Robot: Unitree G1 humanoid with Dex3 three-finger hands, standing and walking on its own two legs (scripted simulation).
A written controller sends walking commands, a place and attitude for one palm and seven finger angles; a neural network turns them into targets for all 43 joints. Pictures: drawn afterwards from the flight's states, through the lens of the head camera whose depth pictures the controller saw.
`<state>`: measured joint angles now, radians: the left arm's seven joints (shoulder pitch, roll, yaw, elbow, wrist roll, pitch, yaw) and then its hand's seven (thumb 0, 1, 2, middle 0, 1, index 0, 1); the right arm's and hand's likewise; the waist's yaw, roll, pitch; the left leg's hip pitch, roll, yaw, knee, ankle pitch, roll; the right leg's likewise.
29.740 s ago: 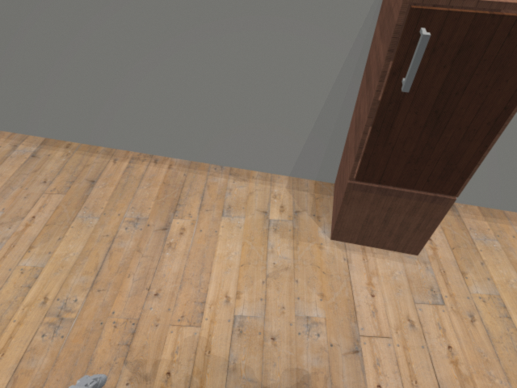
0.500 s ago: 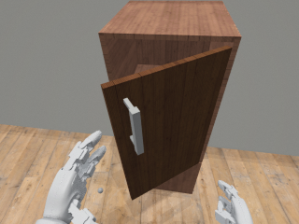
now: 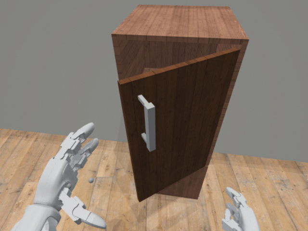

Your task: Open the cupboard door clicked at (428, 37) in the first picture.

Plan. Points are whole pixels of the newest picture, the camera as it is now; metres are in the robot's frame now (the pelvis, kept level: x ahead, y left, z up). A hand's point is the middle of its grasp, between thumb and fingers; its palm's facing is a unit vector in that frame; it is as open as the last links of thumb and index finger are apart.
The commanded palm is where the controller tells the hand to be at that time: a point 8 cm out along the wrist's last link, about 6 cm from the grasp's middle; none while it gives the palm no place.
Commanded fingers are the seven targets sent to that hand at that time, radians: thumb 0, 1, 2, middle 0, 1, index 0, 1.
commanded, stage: draw the hand back to the body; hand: left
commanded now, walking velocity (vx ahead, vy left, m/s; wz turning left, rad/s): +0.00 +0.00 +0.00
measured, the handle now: (146, 124) +0.34 +0.06 +0.15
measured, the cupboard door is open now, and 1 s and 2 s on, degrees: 38 38 38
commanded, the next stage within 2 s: step back with the hand held close in 1.14 s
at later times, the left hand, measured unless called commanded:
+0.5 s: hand (50, 162) +0.20 +0.23 +0.16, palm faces +0.33 -0.88 -0.35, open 12.3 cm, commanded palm +0.15 +0.28 +0.18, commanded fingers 0.00 0.48 0.72 -0.19 -0.30 -0.19 -0.30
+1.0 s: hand (47, 149) +0.22 +0.25 +0.17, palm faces +0.42 -0.82 -0.39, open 7.6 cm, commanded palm +0.17 +0.29 +0.19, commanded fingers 0.00 0.90 0.90 -0.20 -0.30 -0.20 -0.30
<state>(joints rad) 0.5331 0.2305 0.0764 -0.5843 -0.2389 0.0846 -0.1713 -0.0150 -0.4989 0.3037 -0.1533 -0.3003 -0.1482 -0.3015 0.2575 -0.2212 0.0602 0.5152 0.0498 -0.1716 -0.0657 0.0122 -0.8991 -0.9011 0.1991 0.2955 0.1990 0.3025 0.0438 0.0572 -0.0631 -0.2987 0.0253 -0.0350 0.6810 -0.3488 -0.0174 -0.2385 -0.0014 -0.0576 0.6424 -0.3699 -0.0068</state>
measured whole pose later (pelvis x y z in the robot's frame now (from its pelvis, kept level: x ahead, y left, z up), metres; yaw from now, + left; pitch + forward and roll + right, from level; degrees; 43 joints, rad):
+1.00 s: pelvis +0.03 +0.00 +0.02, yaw -2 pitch -3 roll +0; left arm 0.49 0.32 0.31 -0.43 -0.05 -0.09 0.13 0.01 0.86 0.89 -0.21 -0.30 -0.20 -0.30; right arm 0.18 -0.23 0.00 0.63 0.00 -0.09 -0.07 0.01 -0.90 -0.90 0.20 0.30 0.20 0.30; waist 0.07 0.06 0.01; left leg -0.11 0.03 0.01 0.43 -0.27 -0.02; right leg -0.07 0.00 -0.02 0.39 -0.28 0.00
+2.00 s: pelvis -0.12 +0.03 -0.01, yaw -2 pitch -3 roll -1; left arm 0.50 0.36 0.40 -0.53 0.00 -0.22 0.18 0.01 0.89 0.90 -0.21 -0.30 -0.21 -0.30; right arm 0.23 -0.21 0.01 0.61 -0.01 -0.08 -0.08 0.01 -0.90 -0.90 0.20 0.30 0.20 0.30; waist 0.02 -0.01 0.05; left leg -0.48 0.00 0.00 0.73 -0.39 0.00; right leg -0.41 -0.01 0.00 0.60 -0.15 0.02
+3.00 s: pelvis -0.32 +0.01 +0.02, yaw -3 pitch -1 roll +3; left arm 0.52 0.35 0.44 -0.31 -0.03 -0.24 0.15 0.01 0.89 0.90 -0.21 -0.30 -0.21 -0.30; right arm 0.26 -0.25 -0.04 0.74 0.00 -0.09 -0.06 0.01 -0.90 -0.90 0.20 0.30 0.20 0.30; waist 0.05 0.02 -0.02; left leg -0.56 0.00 0.00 1.12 -0.26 -0.02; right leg -0.18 0.00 -0.04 0.50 -0.31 -0.07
